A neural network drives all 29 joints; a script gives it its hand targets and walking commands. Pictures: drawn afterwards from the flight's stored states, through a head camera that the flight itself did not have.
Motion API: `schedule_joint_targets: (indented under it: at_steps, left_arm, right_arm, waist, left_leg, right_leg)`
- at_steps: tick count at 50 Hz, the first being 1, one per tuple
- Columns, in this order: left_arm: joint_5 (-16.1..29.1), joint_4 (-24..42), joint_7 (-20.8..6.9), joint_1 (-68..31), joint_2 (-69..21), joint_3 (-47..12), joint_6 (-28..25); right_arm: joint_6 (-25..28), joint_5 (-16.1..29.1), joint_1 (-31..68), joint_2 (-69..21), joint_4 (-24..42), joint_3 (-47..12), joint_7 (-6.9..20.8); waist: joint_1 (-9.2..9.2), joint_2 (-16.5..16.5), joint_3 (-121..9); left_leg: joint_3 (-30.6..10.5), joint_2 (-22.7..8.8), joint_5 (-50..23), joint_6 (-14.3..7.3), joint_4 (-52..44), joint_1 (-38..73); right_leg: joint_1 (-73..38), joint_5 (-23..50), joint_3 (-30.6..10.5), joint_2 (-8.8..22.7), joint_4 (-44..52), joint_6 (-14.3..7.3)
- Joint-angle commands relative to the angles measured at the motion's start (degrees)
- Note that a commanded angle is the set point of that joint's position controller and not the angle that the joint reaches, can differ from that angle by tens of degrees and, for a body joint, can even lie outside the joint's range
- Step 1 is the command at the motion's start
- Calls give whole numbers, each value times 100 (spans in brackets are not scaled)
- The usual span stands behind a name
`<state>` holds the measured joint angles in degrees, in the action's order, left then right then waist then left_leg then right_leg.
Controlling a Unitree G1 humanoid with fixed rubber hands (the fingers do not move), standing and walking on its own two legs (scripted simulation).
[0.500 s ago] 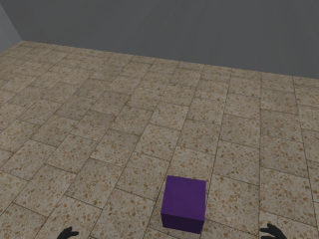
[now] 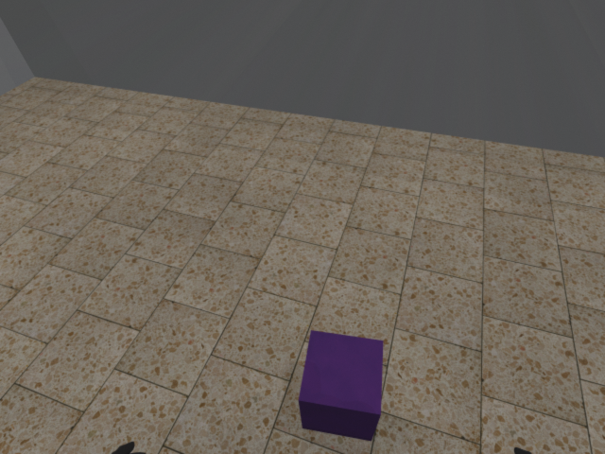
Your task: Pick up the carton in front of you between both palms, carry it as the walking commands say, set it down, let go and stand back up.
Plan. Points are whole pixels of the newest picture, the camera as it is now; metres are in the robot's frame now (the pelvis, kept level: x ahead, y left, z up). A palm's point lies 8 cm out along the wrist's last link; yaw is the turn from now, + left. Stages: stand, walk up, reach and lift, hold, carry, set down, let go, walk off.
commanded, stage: stand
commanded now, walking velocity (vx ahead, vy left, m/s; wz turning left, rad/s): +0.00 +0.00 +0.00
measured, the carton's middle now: (341, 386) +0.45 -0.07 -0.65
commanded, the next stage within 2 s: none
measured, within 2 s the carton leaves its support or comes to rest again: neither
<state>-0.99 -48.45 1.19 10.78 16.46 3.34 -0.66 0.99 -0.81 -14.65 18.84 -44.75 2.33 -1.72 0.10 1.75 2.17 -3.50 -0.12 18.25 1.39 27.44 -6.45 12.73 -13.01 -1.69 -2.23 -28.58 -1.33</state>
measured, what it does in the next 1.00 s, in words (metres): stands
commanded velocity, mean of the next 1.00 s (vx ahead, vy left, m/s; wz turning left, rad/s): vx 0.00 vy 0.00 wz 0.00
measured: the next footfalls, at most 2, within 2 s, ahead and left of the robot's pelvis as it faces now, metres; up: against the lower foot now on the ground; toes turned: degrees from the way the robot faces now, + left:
none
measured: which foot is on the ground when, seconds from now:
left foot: down 0.00-1.00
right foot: down 0.00-1.00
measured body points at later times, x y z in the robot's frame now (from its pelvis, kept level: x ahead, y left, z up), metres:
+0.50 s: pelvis -0.01 +0.01 +0.00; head -0.01 +0.00 +0.45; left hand +0.10 +0.30 -0.11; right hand +0.08 -0.29 -0.12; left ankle -0.03 +0.14 -0.74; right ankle +0.03 -0.10 -0.74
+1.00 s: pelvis -0.01 +0.01 +0.01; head -0.01 +0.00 +0.45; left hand +0.10 +0.31 -0.11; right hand +0.07 -0.29 -0.12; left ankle -0.03 +0.14 -0.74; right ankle +0.03 -0.10 -0.74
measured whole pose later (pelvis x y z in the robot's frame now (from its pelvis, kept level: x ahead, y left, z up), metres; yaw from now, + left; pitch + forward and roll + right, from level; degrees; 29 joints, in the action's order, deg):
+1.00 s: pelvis -0.01 +0.01 +0.01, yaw -2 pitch -3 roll +0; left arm 0.0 -55.1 1.3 8.5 19.0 1.9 -0.7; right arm 1.3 -0.2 -11.8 20.5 -52.6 1.9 -1.3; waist -0.1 0.8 2.5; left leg -1.5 0.3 15.1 0.6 23.1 -4.9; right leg 11.8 -9.4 -3.8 -1.6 -24.3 -0.2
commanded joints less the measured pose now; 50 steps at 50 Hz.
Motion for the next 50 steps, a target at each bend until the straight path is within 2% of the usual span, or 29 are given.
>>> schedule_joint_targets:
  at_steps: [1, 50]
  left_arm:
    - [10, 290, 16, -157, 856, 176, -70]
    - [103, -401, 38, -391, 1160, 28, -65]
  right_arm:
    - [79, 6, 43, 773, 279, 173, -17]
    - [88, 67, 341, 1024, -536, 134, 17]
  waist:
    - [9, -187, -45]
    - [-20, -203, -74]
  left_leg:
    - [-308, -372, -556, -132, -512, -435]
    - [-260, -543, -524, -183, -944, -259]
  right_leg:
    - [-229, 601, -630, 596, 564, 17]
    - [-332, 828, -819, 723, 812, 8]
